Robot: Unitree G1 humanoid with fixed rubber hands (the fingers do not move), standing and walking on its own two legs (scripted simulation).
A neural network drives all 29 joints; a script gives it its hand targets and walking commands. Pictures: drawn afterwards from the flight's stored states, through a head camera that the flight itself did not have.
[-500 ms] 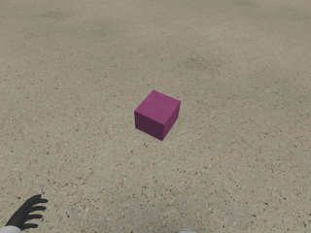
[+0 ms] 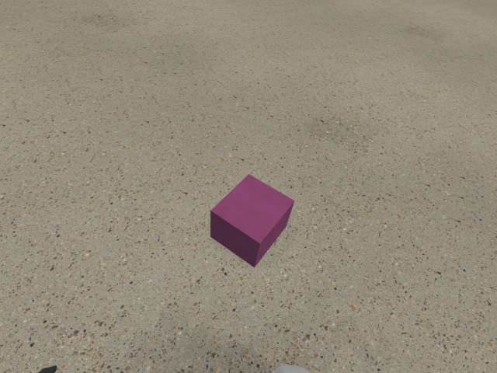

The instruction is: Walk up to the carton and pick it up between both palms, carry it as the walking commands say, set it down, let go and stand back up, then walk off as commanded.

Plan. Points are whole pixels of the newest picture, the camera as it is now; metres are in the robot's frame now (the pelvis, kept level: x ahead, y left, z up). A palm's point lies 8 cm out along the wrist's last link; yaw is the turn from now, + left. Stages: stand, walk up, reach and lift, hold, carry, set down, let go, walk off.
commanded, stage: walk up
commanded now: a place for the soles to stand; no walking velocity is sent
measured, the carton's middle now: (251, 219) +0.86 -0.07 -0.66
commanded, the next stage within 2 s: none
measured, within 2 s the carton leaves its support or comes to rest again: neither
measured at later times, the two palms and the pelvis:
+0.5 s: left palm (96, 321) +0.22 +0.25 -0.09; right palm (482, 314) +0.26 -0.44 -0.07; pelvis +0.18 -0.10 -0.01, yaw +2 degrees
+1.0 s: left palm (170, 240) +0.39 +0.16 -0.09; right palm (470, 270) +0.37 -0.50 -0.11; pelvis +0.28 -0.18 -0.01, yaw +4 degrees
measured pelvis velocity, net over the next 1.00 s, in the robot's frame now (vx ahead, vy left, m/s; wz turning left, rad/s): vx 0.28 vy -0.18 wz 0.07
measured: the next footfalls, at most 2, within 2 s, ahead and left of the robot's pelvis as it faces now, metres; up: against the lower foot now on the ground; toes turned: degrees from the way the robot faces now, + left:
right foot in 0.18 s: +0.21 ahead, -0.21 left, +0.00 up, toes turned -4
left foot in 0.48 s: +0.33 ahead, -0.02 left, +0.00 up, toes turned +6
